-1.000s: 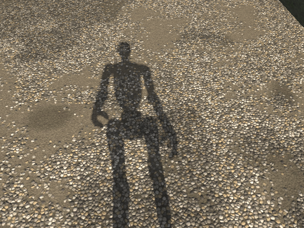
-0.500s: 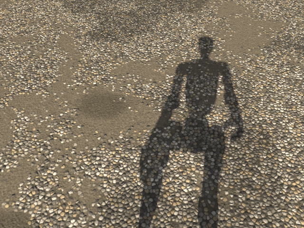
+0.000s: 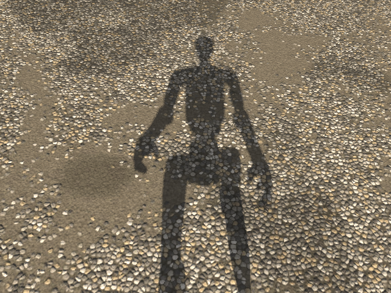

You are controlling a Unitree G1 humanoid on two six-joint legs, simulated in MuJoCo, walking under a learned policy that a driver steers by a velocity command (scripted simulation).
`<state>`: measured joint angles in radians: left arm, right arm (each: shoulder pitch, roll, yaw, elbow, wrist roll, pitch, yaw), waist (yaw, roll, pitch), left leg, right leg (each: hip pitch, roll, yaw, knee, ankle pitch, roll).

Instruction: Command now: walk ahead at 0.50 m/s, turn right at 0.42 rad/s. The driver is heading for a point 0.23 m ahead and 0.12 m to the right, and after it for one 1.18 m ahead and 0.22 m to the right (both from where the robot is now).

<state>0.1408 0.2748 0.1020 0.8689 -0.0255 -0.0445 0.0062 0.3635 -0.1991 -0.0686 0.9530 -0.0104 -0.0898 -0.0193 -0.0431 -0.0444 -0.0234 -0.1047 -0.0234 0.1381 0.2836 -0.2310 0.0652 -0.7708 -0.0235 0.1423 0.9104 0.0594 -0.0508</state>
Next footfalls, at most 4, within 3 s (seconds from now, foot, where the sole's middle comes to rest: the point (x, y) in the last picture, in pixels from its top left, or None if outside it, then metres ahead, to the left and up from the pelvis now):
0.24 right None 0.27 -0.11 -0.79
0.68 left None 0.35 0.09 -0.79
0.98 right None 0.19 -0.13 -0.79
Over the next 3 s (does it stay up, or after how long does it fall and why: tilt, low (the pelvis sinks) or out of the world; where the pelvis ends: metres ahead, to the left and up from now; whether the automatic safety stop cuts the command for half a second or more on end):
stays up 0.29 0.00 -0.03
